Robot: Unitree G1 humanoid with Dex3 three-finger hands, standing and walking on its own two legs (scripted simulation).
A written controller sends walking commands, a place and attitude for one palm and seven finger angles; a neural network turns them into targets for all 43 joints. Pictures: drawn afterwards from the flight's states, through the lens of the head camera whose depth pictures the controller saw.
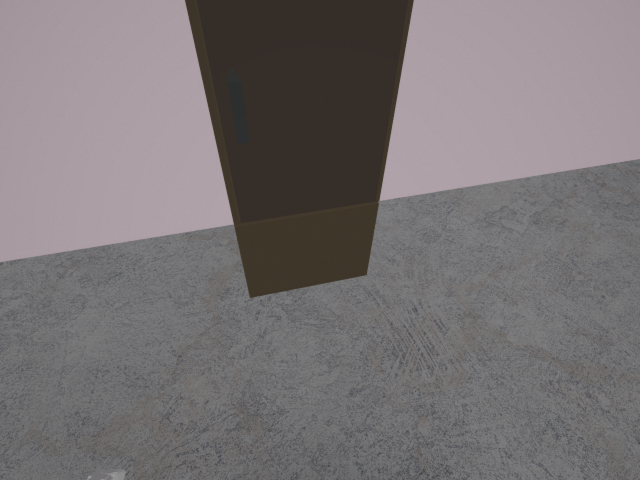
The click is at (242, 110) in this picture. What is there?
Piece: cupboard door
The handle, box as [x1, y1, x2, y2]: [226, 69, 249, 143]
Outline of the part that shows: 229,69 230,75 226,76 238,143 248,142 249,141 239,75 235,76 233,69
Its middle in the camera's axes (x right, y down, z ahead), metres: -0.19 -0.29 +0.85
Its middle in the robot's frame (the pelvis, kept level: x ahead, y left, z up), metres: +0.83 +0.23 +0.04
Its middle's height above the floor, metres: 0.81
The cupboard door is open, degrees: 0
